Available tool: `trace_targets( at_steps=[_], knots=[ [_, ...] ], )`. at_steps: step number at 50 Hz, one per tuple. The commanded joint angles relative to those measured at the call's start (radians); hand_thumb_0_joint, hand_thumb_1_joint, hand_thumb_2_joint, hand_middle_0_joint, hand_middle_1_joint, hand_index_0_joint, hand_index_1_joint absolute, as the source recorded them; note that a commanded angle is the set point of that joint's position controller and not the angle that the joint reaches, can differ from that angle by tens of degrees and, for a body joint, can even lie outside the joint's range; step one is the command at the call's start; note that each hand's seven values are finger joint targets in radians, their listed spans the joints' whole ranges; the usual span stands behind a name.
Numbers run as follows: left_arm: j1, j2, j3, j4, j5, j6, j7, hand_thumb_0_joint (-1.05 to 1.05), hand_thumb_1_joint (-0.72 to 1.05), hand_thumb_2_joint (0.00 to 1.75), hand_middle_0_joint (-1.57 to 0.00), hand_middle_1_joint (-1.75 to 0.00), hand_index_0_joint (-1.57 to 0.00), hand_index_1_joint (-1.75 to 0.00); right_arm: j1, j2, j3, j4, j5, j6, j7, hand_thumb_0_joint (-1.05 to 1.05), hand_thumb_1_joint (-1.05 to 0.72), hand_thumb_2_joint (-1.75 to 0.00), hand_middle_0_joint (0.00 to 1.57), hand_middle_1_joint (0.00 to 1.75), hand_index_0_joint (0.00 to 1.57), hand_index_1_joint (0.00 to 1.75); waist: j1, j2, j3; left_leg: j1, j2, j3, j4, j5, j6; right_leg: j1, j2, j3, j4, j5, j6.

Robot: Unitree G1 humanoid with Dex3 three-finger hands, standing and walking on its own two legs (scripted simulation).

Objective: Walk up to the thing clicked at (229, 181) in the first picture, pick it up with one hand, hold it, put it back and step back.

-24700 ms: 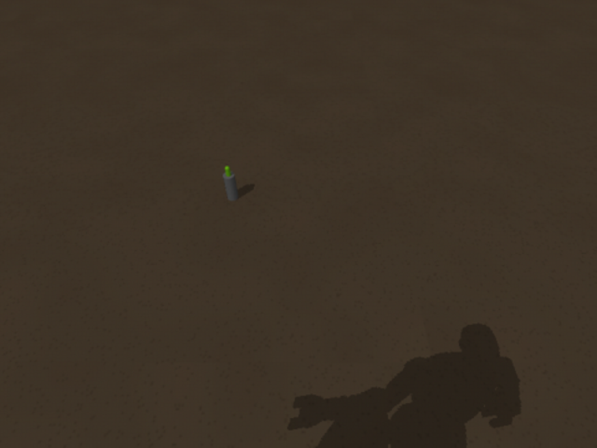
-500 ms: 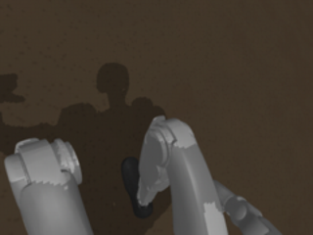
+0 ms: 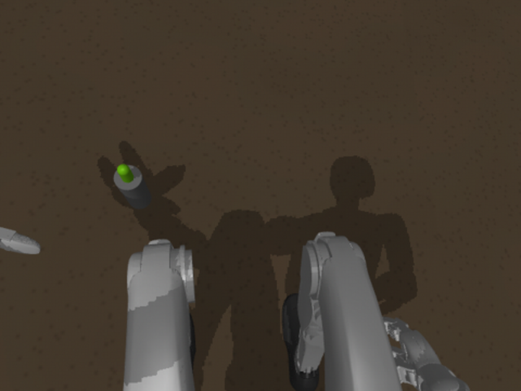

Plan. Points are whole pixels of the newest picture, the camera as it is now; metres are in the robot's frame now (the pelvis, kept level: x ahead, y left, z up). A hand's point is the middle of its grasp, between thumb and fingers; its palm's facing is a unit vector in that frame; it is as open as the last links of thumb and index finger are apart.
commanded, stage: home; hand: left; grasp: from the side
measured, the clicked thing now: (132, 185) +0.47 +0.24 -0.27
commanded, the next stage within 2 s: none
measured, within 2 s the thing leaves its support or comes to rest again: neither
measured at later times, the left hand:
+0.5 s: hand out of the picture +0.28 +0.26 +0.13, palm faces +0.21 -0.89 -0.41, open 17.5 cm
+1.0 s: hand out of the picture +0.25 +0.20 +0.30, palm faces +0.23 -0.92 -0.30, open 17.6 cm
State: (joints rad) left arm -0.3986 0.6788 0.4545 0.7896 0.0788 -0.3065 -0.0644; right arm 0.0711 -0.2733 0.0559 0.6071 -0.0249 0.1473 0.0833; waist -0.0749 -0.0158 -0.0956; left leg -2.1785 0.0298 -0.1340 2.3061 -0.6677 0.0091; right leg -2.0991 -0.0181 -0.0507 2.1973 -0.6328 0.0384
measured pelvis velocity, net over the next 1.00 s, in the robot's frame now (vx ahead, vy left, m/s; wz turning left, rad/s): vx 0.10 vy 0.00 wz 0.12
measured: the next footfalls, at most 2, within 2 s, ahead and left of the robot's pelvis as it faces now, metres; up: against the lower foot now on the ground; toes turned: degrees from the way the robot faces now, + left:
none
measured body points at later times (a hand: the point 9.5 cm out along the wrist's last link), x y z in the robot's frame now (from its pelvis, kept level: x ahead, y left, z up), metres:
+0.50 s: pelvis +0.05 -0.02 +0.23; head +0.18 +0.01 +0.66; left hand +0.27 +0.30 +0.16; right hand +0.26 -0.26 +0.13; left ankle +0.09 +0.12 -0.33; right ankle +0.12 -0.14 -0.33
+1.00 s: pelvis +0.10 +0.00 +0.35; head +0.12 +0.00 +0.80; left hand +0.23 +0.25 +0.32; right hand +0.29 -0.22 +0.28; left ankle +0.09 +0.12 -0.33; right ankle +0.12 -0.14 -0.33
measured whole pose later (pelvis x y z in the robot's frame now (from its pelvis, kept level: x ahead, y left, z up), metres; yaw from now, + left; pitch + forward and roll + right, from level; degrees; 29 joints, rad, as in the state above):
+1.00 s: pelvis +0.10 +0.00 +0.35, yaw +7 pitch +10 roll -2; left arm 0.48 0.21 -0.02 -0.05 -0.02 0.29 0.17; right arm 0.29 -0.19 0.03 0.48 0.03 -0.07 -0.19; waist -0.03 0.04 -0.16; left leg -0.67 0.05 -0.03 1.01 -0.50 -0.02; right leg -0.64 -0.03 -0.05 0.95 -0.47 0.03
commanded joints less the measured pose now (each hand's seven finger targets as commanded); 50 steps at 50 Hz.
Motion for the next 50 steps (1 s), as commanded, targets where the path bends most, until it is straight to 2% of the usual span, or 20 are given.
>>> trace_targets(
  at_steps=[1, 3, 5, 7, 8, 9, 10, 12, 16, 17, 18, 21, 27, 37, 38, 39, 42, 47, 49, 50],
  knots=[
    [-0.062, 0.141, -0.035, -0.362, -0.018, 0.074, 0.046, 0.00, -0.56, 0.05, -0.05, -0.05, -0.05, -0.05, 0.096, -0.242, -0.136, -0.123, 0.036, -0.017, -0.047, 0.00, -0.90, -0.90, 0.20, 0.30, 0.20, 0.30, 0.005, 0.188, -0.648, 0.586, -0.002, 0.031, -0.487, -0.027, 0.013, 0.324, 0.044, -0.055, -0.352, 0.013, -0.072],
    [-0.020, 0.154, -0.036, -0.469, -0.022, 0.121, 0.068, 0.00, -0.54, 0.06, -0.05, -0.06, -0.05, -0.06, 0.094, -0.227, -0.141, -0.147, 0.048, -0.020, -0.065, 0.00, -0.90, -0.90, 0.20, 0.30, 0.20, 0.30, 0.021, 0.169, -0.671, 0.622, -0.001, 0.044, -0.536, -0.033, 0.017, 0.405, 0.041, -0.037, -0.413, 0.010, -0.069],
    [0.070, 0.124, -0.045, -0.512, -0.029, 0.166, 0.090, 0.00, -0.56, 0.05, -0.05, -0.05, -0.05, -0.05, 0.096, -0.205, -0.140, -0.167, 0.056, -0.026, -0.085, 0.00, -0.90, -0.90, 0.20, 0.30, 0.20, 0.30, 0.027, 0.137, -0.682, 0.664, -0.004, 0.059, -0.585, -0.025, 0.020, 0.494, 0.036, -0.020, -0.481, 0.009, -0.066],
    [0.095, 0.140, -0.028, -0.576, -0.032, 0.194, 0.117, 0.00, -0.53, 0.07, -0.05, -0.06, -0.05, -0.06, 0.088, -0.185, -0.133, -0.175, 0.061, -0.035, -0.104, 0.00, -0.90, -0.90, 0.20, 0.30, 0.20, 0.30, 0.043, 0.139, -0.656, 0.692, -0.004, 0.071, -0.636, -0.033, 0.021, 0.568, 0.032, 0.000, -0.540, -0.009, -0.063],
    [0.182, 0.077, -0.054, -0.488, -0.031, 0.218, 0.122, 0.00, -0.55, 0.05, -0.05, -0.05, -0.05, -0.05, 0.076, -0.178, -0.132, -0.185, 0.065, -0.042, -0.113, 0.00, -0.90, -0.90, 0.20, 0.30, 0.20, 0.30, 0.041, 0.127, -0.624, 0.723, -0.002, 0.070, -0.664, -0.021, 0.021, 0.578, 0.033, 0.000, -0.561, 0.000, -0.065],
    [0.153, 0.077, -0.063, -0.542, -0.033, 0.227, 0.131, 0.00, -0.56, 0.05, -0.05, -0.05, -0.05, -0.05, 0.073, -0.168, -0.130, -0.188, 0.064, -0.052, -0.123, 0.00, -0.90, -0.90, 0.20, 0.30, 0.20, 0.30, 0.032, 0.132, -0.617, 0.733, -0.004, 0.077, -0.680, -0.017, 0.023, 0.613, 0.031, 0.007, -0.591, 0.002, -0.063],
    [0.139, 0.097, -0.042, -0.593, -0.038, 0.232, 0.144, 0.00, -0.55, 0.06, -0.05, -0.05, -0.05, -0.06, 0.081, -0.162, -0.130, -0.186, 0.066, -0.055, -0.133, 0.00, -0.90, -0.90, 0.20, 0.30, 0.20, 0.30, 0.046, 0.139, -0.637, 0.773, -0.004, 0.087, -0.698, 0.005, 0.022, 0.655, 0.029, 0.018, -0.617, 0.015, -0.063],
    [0.230, 0.018, -0.090, -0.557, -0.040, 0.262, 0.156, 0.00, -0.57, 0.04, -0.05, -0.05, -0.05, -0.05, 0.075, -0.146, -0.129, -0.196, 0.067, -0.072, -0.151, 0.00, -0.90, -0.90, 0.20, 0.30, 0.20, 0.30, 0.039, 0.141, -0.605, 0.830, -0.008, 0.101, -0.741, 0.053, 0.020, 0.712, 0.027, 0.023, -0.674, 0.051, -0.063],
    [0.287, -0.063, -0.147, -0.563, -0.054, 0.306, 0.182, 0.00, -0.59, 0.03, -0.05, -0.05, -0.04, -0.05, 0.090, -0.125, -0.121, -0.202, 0.071, -0.106, -0.182, 0.00, -0.90, -0.90, 0.20, 0.30, 0.20, 0.30, 0.028, 0.107, -0.538, 0.930, -0.010, 0.113, -0.836, 0.100, 0.019, 0.842, 0.020, 0.032, -0.802, 0.086, -0.060],
    [0.304, -0.058, -0.145, -0.573, -0.057, 0.318, 0.188, 0.00, -0.59, 0.03, -0.05, -0.05, -0.04, -0.05, 0.096, -0.119, -0.119, -0.203, 0.072, -0.115, -0.188, 0.00, -0.90, -0.90, 0.20, 0.30, 0.20, 0.30, 0.033, 0.097, -0.527, 0.937, -0.011, 0.122, -0.852, 0.118, 0.020, 0.901, 0.016, 0.048, -0.839, 0.101, -0.055],
    [0.340, -0.101, -0.178, -0.561, -0.058, 0.332, 0.193, 0.00, -0.59, 0.03, -0.05, -0.05, -0.04, -0.05, 0.104, -0.110, -0.116, -0.203, 0.072, -0.124, -0.192, 0.00, -0.90, -0.90, 0.20, 0.30, 0.20, 0.30, 0.024, 0.082, -0.510, 0.961, -0.011, 0.127, -0.874, 0.148, 0.021, 0.949, 0.014, 0.050, -0.870, 0.134, -0.052],
    [0.399, -0.161, -0.215, -0.542, -0.064, 0.368, 0.206, 0.00, -0.55, 0.06, -0.05, -0.05, -0.05, -0.05, 0.113, -0.101, -0.111, -0.196, 0.068, -0.148, -0.204, 0.00, -0.90, -0.90, 0.20, 0.30, 0.20, 0.30, 0.022, 0.058, -0.457, 1.042, -0.012, 0.125, -0.949, 0.210, 0.019, 1.032, 0.013, 0.043, -0.944, 0.197, -0.052],
    [0.496, -0.207, -0.263, -0.632, -0.068, 0.435, 0.239, 0.00, -0.57, 0.04, -0.05, -0.05, -0.05, -0.05, 0.140, -0.087, -0.102, -0.205, 0.068, -0.178, -0.231, 0.00, -0.90, -0.90, 0.20, 0.30, 0.20, 0.30, 0.036, 0.076, -0.429, 1.266, -0.011, 0.126, -1.111, 0.338, 0.008, 1.225, 0.013, 0.024, -1.082, 0.325, -0.052],
    [0.717, -0.324, -0.380, -0.846, -0.084, 0.539, 0.269, 0.00, -0.59, 0.03, -0.05, -0.05, -0.04, -0.05, 0.164, -0.054, -0.085, -0.247, 0.058, -0.220, -0.281, 0.00, -0.90, -0.90, 0.20, 0.30, 0.20, 0.30, 0.036, 0.101, -0.257, 1.527, -0.010, 0.127, -1.363, 0.416, -0.008, 1.439, 0.027, -0.013, -1.292, 0.391, -0.046],
    [0.700, -0.295, -0.367, -0.925, -0.085, 0.540, 0.272, 0.00, -0.59, 0.03, -0.05, -0.05, -0.04, -0.05, 0.167, -0.054, -0.083, -0.249, 0.057, -0.224, -0.285, 0.00, -0.90, -0.90, 0.20, 0.30, 0.20, 0.30, 0.046, 0.118, -0.267, 1.551, -0.011, 0.126, -1.380, 0.424, -0.009, 1.459, 0.028, -0.014, -1.305, 0.392, -0.049],
    [0.726, -0.307, -0.382, -0.949, -0.087, 0.547, 0.273, 0.00, -0.58, 0.04, -0.05, -0.05, -0.05, -0.05, 0.164, -0.050, -0.078, -0.252, 0.056, -0.228, -0.288, 0.00, -0.90, -0.90, 0.20, 0.30, 0.20, 0.30, 0.046, 0.108, -0.235, 1.556, -0.010, 0.124, -1.400, 0.409, -0.009, 1.470, 0.030, -0.020, -1.322, 0.378, -0.047],
    [0.877, -0.401, -0.441, -0.890, -0.091, 0.567, 0.262, 0.00, -0.60, 0.03, -0.04, -0.05, -0.04, -0.05, 0.159, -0.039, -0.074, -0.267, 0.050, -0.245, -0.289, 0.00, -0.90, -0.90, 0.20, 0.30, 0.20, 0.30, 0.040, 0.044, -0.144, 1.555, -0.009, 0.117, -1.436, 0.408, -0.008, 1.491, 0.039, -0.039, -1.355, 0.374, -0.046],
    [0.844, -0.355, -0.408, -1.032, -0.088, 0.555, 0.250, 0.00, -0.58, 0.04, -0.05, -0.05, -0.05, -0.05, 0.154, -0.046, -0.080, -0.282, 0.045, -0.263, -0.286, 0.00, -0.90, -0.90, 0.20, 0.30, 0.20, 0.30, 0.047, 0.057, -0.100, 1.586, -0.007, 0.116, -1.486, 0.396, -0.013, 1.516, 0.042, -0.041, -1.389, 0.352, -0.045],
    [0.870, -0.391, -0.434, -0.990, -0.087, 0.553, 0.238, 0.00, -0.61, 0.02, -0.04, -0.04, -0.04, -0.04, 0.151, -0.046, -0.079, -0.287, 0.041, -0.272, -0.282, 0.00, -0.90, -0.90, 0.20, 0.30, 0.20, 0.30, 0.038, 0.039, -0.072, 1.589, -0.005, 0.111, -1.498, 0.388, -0.014, 1.510, 0.044, -0.043, -1.396, 0.341, -0.044],
    [0.863, -0.385, -0.423, -0.995, -0.085, 0.550, 0.237, 0.00, -0.59, 0.03, -0.05, -0.05, -0.04, -0.05, 0.147, -0.047, -0.081, -0.285, 0.038, -0.277, -0.283, 0.00, -0.90, -0.90, 0.20, 0.30, 0.20, 0.30, 0.039, 0.050, -0.093, 1.596, -0.006, 0.111, -1.494, 0.403, -0.014, 1.521, 0.043, -0.038, -1.397, 0.353, -0.045]
  ],
)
